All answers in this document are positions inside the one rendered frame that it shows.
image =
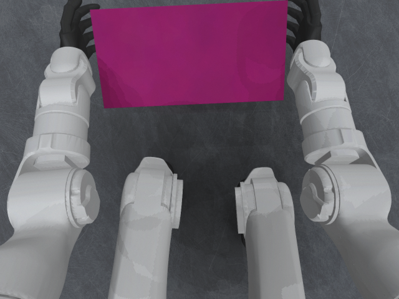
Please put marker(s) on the robot left shin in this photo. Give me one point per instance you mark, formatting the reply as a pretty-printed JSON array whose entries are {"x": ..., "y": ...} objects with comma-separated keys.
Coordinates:
[{"x": 130, "y": 186}]

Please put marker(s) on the robot left thigh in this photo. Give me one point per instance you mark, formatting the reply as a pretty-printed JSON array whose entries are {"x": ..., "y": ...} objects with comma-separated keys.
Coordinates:
[{"x": 140, "y": 266}]

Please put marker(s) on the robot left hand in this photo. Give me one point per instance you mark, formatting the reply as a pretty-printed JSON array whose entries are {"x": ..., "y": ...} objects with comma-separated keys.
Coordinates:
[{"x": 72, "y": 29}]

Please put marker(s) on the left robot upper arm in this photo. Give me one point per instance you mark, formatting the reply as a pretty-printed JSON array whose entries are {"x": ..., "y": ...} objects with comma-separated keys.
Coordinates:
[{"x": 48, "y": 210}]

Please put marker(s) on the right robot upper arm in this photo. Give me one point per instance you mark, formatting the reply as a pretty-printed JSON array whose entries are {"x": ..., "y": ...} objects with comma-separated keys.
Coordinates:
[{"x": 351, "y": 202}]

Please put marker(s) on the robot left forearm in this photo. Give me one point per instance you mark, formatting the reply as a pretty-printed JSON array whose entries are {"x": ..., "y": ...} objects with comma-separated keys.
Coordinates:
[{"x": 62, "y": 116}]

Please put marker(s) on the robot right hand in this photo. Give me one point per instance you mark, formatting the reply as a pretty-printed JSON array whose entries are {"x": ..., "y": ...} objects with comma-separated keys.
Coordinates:
[{"x": 309, "y": 25}]

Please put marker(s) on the robot right forearm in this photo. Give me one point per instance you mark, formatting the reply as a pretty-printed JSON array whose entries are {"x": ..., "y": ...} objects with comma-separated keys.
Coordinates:
[{"x": 330, "y": 136}]

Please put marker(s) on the carton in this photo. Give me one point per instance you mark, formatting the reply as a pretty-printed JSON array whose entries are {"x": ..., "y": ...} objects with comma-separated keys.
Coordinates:
[{"x": 191, "y": 54}]

